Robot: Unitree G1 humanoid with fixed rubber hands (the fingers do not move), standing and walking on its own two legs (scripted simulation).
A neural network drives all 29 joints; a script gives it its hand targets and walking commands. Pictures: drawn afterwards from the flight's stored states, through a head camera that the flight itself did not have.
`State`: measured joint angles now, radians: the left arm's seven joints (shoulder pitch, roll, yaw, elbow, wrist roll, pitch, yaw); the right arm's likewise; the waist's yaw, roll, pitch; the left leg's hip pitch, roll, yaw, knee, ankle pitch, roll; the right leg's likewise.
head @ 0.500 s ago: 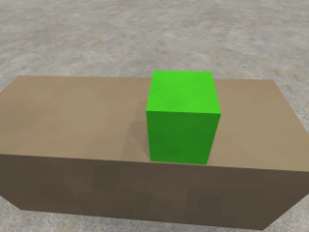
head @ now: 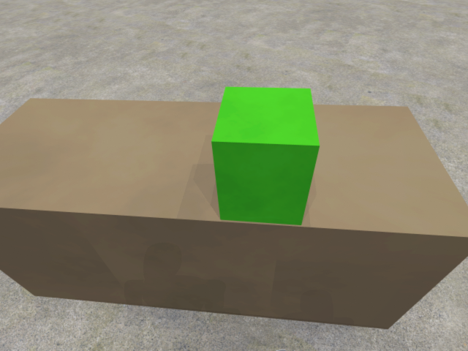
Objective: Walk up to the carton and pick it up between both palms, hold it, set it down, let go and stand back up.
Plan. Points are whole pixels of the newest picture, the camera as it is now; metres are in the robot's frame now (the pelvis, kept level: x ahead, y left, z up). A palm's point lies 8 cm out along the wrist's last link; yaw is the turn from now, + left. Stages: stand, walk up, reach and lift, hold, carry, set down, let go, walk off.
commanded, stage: stand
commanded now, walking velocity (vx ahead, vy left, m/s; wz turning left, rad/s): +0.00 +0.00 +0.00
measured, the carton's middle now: (263, 156) +0.56 -0.07 +0.02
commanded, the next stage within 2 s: none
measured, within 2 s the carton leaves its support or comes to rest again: neither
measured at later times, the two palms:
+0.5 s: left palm out of the picture -0.13 +0.09 -0.13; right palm out of the picture -0.04 -0.26 -0.13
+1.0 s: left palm out of the picture -0.06 +0.13 -0.13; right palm out of the picture -0.04 -0.25 -0.14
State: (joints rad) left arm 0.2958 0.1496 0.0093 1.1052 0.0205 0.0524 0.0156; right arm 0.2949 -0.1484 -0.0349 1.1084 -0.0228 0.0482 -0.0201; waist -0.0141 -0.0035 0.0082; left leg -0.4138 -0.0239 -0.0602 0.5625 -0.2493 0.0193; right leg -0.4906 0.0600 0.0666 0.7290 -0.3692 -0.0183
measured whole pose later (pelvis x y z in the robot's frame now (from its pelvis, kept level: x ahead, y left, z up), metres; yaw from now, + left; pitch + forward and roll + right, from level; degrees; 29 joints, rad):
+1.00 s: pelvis -0.01 -0.07 +0.02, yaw +4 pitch -1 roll +0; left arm 0.32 0.10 0.01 1.16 0.01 -0.01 0.06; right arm 0.30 -0.06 0.00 1.22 -0.01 0.02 -0.06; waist 0.01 0.01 0.03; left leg -0.10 0.05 -0.03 0.42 -0.32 -0.05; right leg -0.09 0.16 -0.11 0.27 -0.18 -0.16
